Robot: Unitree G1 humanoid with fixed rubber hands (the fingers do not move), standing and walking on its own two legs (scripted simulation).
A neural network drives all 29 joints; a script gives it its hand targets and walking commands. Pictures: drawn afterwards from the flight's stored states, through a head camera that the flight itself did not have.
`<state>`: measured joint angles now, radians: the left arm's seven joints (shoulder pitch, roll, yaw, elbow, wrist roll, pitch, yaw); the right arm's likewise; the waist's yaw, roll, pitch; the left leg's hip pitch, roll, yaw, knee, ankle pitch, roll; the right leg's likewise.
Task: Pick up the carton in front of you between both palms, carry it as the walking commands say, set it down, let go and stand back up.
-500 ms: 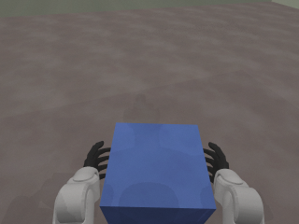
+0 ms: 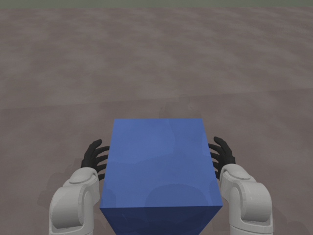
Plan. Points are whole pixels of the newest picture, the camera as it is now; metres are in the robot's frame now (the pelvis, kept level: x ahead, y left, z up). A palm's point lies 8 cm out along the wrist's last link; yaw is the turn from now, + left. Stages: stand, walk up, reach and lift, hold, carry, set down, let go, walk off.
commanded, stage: carry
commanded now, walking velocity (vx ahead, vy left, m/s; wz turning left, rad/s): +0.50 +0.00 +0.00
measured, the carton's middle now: (158, 181) +0.28 +0.01 +0.02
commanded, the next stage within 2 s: none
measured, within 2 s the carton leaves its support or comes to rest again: neither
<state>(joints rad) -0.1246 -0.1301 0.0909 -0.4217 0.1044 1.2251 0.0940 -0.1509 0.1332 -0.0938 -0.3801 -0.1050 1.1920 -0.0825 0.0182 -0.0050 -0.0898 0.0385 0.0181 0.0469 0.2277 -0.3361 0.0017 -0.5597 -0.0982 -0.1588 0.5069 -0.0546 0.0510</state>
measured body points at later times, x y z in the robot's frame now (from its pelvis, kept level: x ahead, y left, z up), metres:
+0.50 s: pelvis +0.32 -0.03 +0.00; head +0.32 -0.04 +0.45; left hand +0.59 +0.13 +0.09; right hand +0.60 -0.17 +0.09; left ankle +0.47 +0.11 -0.71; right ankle +0.18 -0.12 -0.74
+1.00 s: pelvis +0.68 -0.02 -0.01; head +0.68 -0.02 +0.44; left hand +0.94 +0.14 +0.08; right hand +0.95 -0.17 +0.08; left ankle +0.52 +0.08 -0.74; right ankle +0.81 -0.13 -0.73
